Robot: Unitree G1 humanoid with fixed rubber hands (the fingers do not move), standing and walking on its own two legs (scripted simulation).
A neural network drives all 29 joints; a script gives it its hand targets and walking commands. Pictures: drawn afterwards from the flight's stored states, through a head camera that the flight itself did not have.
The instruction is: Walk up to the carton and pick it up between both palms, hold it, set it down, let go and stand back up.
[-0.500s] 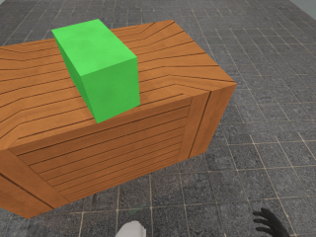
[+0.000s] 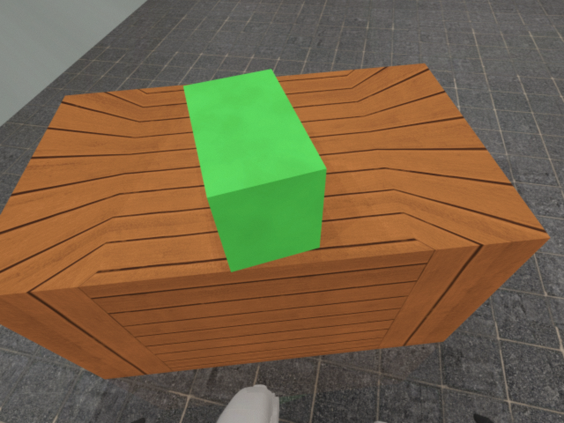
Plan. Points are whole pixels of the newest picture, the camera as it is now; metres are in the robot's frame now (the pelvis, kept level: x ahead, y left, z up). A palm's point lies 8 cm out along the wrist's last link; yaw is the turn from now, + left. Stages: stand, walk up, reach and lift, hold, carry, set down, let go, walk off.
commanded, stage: walk up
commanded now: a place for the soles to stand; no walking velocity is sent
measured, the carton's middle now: (251, 167) +0.57 +0.11 +0.00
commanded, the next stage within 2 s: none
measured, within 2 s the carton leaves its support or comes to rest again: neither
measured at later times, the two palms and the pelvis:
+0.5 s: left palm out of the picture +0.12 +0.27 -0.10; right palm (450, 355) +0.23 -0.21 -0.08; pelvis +0.05 +0.01 +0.00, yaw +8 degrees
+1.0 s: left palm out of the picture +0.07 +0.28 -0.10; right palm (457, 348) +0.24 -0.23 -0.08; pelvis +0.06 -0.01 +0.00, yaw +14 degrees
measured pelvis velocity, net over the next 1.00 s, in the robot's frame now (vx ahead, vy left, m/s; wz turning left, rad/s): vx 0.06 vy -0.01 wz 0.24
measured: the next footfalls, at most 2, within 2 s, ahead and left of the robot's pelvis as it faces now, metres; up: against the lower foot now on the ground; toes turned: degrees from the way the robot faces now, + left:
left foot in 0.08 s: +0.15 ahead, +0.07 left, +0.00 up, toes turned +23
right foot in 1.48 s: +0.25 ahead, -0.15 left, +0.00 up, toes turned +26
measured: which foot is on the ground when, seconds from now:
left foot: up 0.00-0.06, down 0.08-1.00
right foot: down 0.00-1.00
